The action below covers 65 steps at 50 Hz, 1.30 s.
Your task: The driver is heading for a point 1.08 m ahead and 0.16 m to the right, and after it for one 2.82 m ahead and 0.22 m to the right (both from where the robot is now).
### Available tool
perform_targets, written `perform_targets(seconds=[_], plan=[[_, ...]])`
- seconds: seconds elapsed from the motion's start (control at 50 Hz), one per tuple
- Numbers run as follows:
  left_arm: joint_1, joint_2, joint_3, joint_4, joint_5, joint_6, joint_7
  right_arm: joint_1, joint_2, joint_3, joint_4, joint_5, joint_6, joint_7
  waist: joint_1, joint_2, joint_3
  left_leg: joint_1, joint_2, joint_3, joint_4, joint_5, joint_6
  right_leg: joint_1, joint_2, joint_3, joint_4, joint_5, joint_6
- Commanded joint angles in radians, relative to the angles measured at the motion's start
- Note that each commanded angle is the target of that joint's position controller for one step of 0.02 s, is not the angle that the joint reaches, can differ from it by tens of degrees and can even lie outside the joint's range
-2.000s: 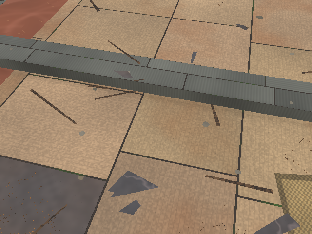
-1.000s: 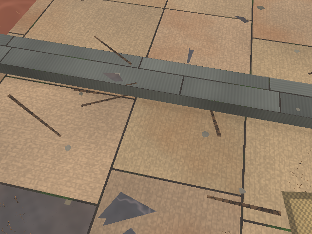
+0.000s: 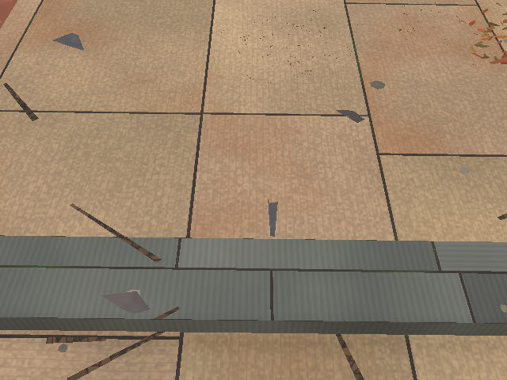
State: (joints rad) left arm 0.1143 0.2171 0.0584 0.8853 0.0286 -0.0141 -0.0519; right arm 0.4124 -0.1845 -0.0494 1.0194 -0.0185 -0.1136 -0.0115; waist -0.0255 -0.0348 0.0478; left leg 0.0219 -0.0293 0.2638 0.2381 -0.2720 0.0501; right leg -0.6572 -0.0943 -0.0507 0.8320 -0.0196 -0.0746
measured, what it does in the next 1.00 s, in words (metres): climbs, turning right: right foot, then left foot 0.07 m higher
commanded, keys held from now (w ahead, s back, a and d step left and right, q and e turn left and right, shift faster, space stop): w+e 0.42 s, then w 0.58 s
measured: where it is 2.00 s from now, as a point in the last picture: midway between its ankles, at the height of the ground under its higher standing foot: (326, 141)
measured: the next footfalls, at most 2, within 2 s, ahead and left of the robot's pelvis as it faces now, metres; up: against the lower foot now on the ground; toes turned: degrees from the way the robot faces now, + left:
right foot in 0.16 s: +0.24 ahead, -0.09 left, +0.00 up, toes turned -11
left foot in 0.56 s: +0.50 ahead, +0.05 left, +0.07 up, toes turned -13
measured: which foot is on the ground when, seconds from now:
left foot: down 0.00-0.18, up 0.20-0.54, down 0.56-0.68, up 0.70-0.76, down 0.78-1.00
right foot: up 0.00-0.14, down 0.16-0.82, up 0.84-1.00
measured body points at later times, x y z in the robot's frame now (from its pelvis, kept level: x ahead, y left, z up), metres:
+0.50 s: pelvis +0.26 -0.06 +0.00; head +0.29 -0.09 +0.45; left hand +0.34 +0.21 -0.12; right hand +0.36 -0.34 -0.12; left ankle +0.43 +0.09 -0.67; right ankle +0.20 -0.08 -0.74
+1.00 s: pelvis +0.61 -0.08 +0.05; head +0.64 -0.09 +0.50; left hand +0.78 +0.14 -0.08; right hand +0.59 -0.33 -0.09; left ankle +0.58 +0.01 -0.66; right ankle +0.52 -0.17 -0.56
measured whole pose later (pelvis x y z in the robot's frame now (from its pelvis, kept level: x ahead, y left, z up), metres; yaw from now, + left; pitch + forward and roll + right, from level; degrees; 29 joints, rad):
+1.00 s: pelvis +0.61 -0.08 +0.05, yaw -22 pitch +1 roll +2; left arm 0.26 0.25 0.07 0.84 0.01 -0.04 0.00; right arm 0.25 -0.17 -0.03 0.88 -0.04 -0.07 -0.02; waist 0.02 -0.05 0.04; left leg -0.24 -0.08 0.10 0.67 -0.45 0.08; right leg -0.59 0.04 0.09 1.41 -0.38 -0.07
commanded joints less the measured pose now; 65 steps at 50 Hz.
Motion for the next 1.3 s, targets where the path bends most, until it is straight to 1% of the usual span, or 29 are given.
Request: perform_targets(seconds=[0.02,0.12,0.16,0.18,0.2,0.22,0.26,0.32,0.42,0.58,0.72,0.74,0.76,0.78,0.8,0.82,0.84,0.86,0.88,0.9,0.92,1.0,1.08,1.14,1.2,1.22,1.24,1.26,1.3], plan=[[-0.111,0.009,-0.012,-0.090,0.003,-0.012,-0.011,0.022,-0.134,-0.021,-0.039,0.001,-0.009,-0.012,-0.001,0.100,0.063,-0.036,0.282,-0.054,-0.081,0.530,0.068,0.042,0.026,-0.069,-0.137,0.017,-0.018],[-0.001,0.060,0.011,-0.077,0.010,-0.012,0.002,0.022,-0.187,-0.035,-0.035,-0.008,0.023,-0.027,0.066,0.145,-0.032,0.110,0.308,0.010,0.227,1.052,0.058,0.214,0.148,-0.135,-0.209,-0.202,-0.112],[0.228,0.119,0.044,-0.010,0.021,-0.027,0.017,0.005,-0.204,-0.040,-0.057,-0.005,0.041,-0.018,0.167,0.094,-0.162,-0.022,0.291,0.021,0.626,0.864,0.031,0.524,0.180,-0.081,-0.338,-0.205,-0.170],[0.301,0.226,0.075,-0.004,0.032,-0.030,0.032,0.019,-0.135,-0.025,-0.106,0.007,0.039,-0.008,0.168,-0.056,-0.259,-0.341,0.217,0.021,0.962,0.324,-0.010,0.802,-0.071,0.264,-0.359,-0.279,-0.255],[0.269,0.296,0.090,-0.027,0.008,-0.018,0.033,-0.021,-0.121,-0.027,-0.177,0.011,0.029,0.008,0.118,-0.171,-0.312,-0.668,-0.003,-0.144,1.240,-0.287,-0.053,0.945,-0.258,0.789,-0.520,-0.222,-0.385],[0.252,0.271,0.082,-0.024,-0.006,-0.008,0.039,-0.144,-0.157,-0.030,-0.200,0.001,0.019,0.014,0.129,-0.005,-0.207,-0.776,0.072,-0.280,1.223,-0.182,-0.041,0.879,-0.230,0.666,-0.561,-0.199,-0.340],[0.153,0.178,0.058,-0.028,-0.016,-0.017,0.047,-0.139,-0.137,-0.023,-0.192,0.006,0.005,0.015,0.046,0.080,-0.044,-0.706,0.142,-0.282,1.039,-0.042,-0.037,0.640,-0.153,0.452,-0.593,-0.003,-0.255],[0.135,0.140,0.041,-0.033,-0.033,-0.047,0.052,-0.104,-0.124,-0.021,-0.189,-0.035,0.056,0.016,-0.007,0.051,-0.057,-0.579,0.157,-0.282,0.928,-0.031,-0.073,0.528,-0.058,0.317,-0.602,0.225,-0.220],[0.248,0.181,0.047,-0.020,-0.033,-0.057,0.050,-0.269,-0.122,-0.016,-0.259,-0.033,0.083,0.028,0.039,0.003,-0.034,-0.694,0.145,-0.253,0.767,0.105,-0.113,0.549,-0.012,0.299,-0.615,0.258,-0.174],[0.470,0.138,0.021,0.023,-0.012,-0.058,0.076,-0.484,-0.137,-0.005,-0.341,-0.035,0.073,0.034,0.134,0.004,-0.015,-1.038,0.126,-0.213,0.824,0.056,-0.061,0.951,-0.070,0.365,-0.565,0.421,-0.178],[0.778,0.135,0.017,0.135,0.069,-0.054,0.129,-0.822,-0.073,0.052,-0.547,-0.017,0.047,0.040,0.255,-0.063,0.032,-1.596,0.080,-0.220,1.120,-0.494,0.037,1.386,-0.156,0.467,-0.342,0.949,-0.173],[0.739,0.120,0.013,0.136,0.065,-0.055,0.136,-0.824,-0.048,0.067,-0.575,-0.009,0.042,0.039,0.218,-0.067,0.014,-1.484,0.072,-0.243,1.037,-0.514,0.062,1.287,-0.153,0.438,-0.332,1.053,-0.136],[0.627,0.110,0.008,0.108,0.049,-0.053,0.137,-0.763,-0.037,0.080,-0.581,0.004,0.034,0.043,0.144,-0.030,-0.015,-1.192,0.051,-0.219,0.793,-0.425,0.069,1.077,-0.105,0.380,-0.349,1.061,-0.095],[0.460,0.110,0.006,0.072,0.019,-0.052,0.130,-0.513,-0.006,0.087,-0.517,0.002,0.045,0.046,-0.008,-0.023,-0.137,-0.596,0.004,-0.251,0.573,-0.192,0.083,0.726,-0.078,0.349,-0.334,1.104,-0.063],[0.467,0.201,0.019,0.080,-0.035,-0.065,0.097,-0.231,-0.048,0.049,-0.415,0.014,0.071,0.029,-0.135,-0.067,-0.272,-0.095,-0.050,-0.176,0.592,0.037,0.075,0.498,-0.083,0.344,-0.268,1.110,-0.074],[0.447,0.177,0.015,0.063,-0.084,-0.079,0.068,-0.032,-0.185,-0.005,-0.345,-0.009,0.067,0.017,-0.222,0.201,-0.370,0.324,0.127,-0.425,0.566,0.081,0.146,0.168,0.066,0.262,0.086,0.849,0.011],[0.347,0.161,0.011,0.026,-0.097,-0.099,0.057,0.093,-0.246,-0.032,-0.290,-0.005,0.083,0.011,-0.274,0.421,-0.530,0.371,0.367,-0.825,0.349,0.340,0.216,0.136,0.243,0.181,0.573,-0.272,0.084],[0.259,0.198,0.031,-0.025,-0.058,-0.109,0.049,0.048,-0.238,-0.031,-0.271,-0.006,0.090,0.001,-0.211,0.216,-0.411,0.257,0.369,-0.908,0.340,0.467,0.211,0.013,0.233,0.258,0.720,-0.340,0.068],[0.200,0.139,0.028,-0.049,-0.046,-0.101,0.050,-0.059,-0.216,-0.026,-0.265,-0.028,0.079,-0.012,-0.139,0.093,-0.179,0.120,0.347,-0.799,0.333,0.454,0.174,-0.087,0.172,0.228,0.716,-0.348,0.053],[0.177,0.091,0.020,-0.064,-0.031,-0.089,0.047,-0.087,-0.183,-0.022,-0.234,-0.037,0.064,-0.022,-0.102,0.020,-0.027,-0.007,0.316,-0.728,0.284,0.438,0.150,-0.133,0.138,0.209,0.660,-0.364,0.031],[0.181,0.071,0.018,-0.075,-0.015,-0.073,0.043,-0.117,-0.130,-0.011,-0.212,-0.032,0.051,-0.026,-0.043,0.001,0.024,-0.082,0.256,-0.645,0.232,0.358,0.126,-0.131,0.108,0.207,0.589,-0.347,0.016],[0.162,0.009,0.000,-0.130,-0.006,-0.016,0.059,-0.133,-0.017,0.014,-0.140,-0.013,-0.006,0.005,0.066,0.121,0.055,-0.221,0.191,-0.463,0.025,0.363,0.115,-0.130,0.135,0.120,0.620,-0.393,-0.015],[-0.028,0.025,-0.021,-0.241,0.007,-0.019,0.013,-0.148,-0.052,0.006,-0.134,-0.003,-0.018,0.001,0.092,0.079,0.088,-0.392,0.105,-0.291,-0.182,0.492,0.116,0.198,0.121,-0.031,0.026,-0.107,0.014],[0.081,0.070,0.002,-0.186,0.008,-0.009,0.009,-0.080,-0.182,-0.029,-0.136,0.014,-0.020,0.001,0.130,0.097,-0.073,-0.190,0.137,-0.272,-0.075,0.891,0.085,0.493,0.207,-0.076,-0.147,0.015,0.013],[0.366,0.152,0.042,-0.079,0.013,0.003,0.046,-0.141,-0.230,-0.045,-0.154,0.011,0.020,-0.008,0.288,0.114,-0.161,-0.078,0.119,-0.245,0.503,1.043,0.022,0.693,0.167,-0.041,-0.377,0.065,-0.051],[0.394,0.166,0.045,-0.053,0.026,-0.009,0.052,-0.140,-0.184,-0.039,-0.165,0.015,0.033,-0.005,0.274,0.032,-0.151,-0.271,0.010,-0.261,0.881,0.337,0.021,0.821,0.054,0.076,-0.433,0.073,-0.111],[0.367,0.186,0.030,-0.072,0.038,-0.033,0.044,-0.038,-0.028,0.001,-0.202,0.000,0.035,-0.003,0.145,-0.101,-0.218,-0.492,-0.050,-0.342,1.182,-0.343,0.049,0.938,-0.148,0.301,-0.185,0.477,-0.140],[0.275,0.219,0.042,-0.098,0.009,-0.034,0.048,0.137,-0.086,-0.008,-0.219,0.051,0.039,-0.005,0.053,-0.157,-0.343,-0.555,-0.048,-0.399,1.238,-0.243,0.048,0.906,-0.304,0.616,-0.415,0.203,-0.302],[0.098,0.097,0.013,-0.140,-0.006,-0.050,0.048,0.003,-0.176,-0.019,-0.212,0.002,0.053,-0.002,0.035,0.026,-0.073,-0.624,0.043,-0.333,1.159,-0.105,0.031,0.610,-0.234,0.545,-0.609,-0.265,-0.265]])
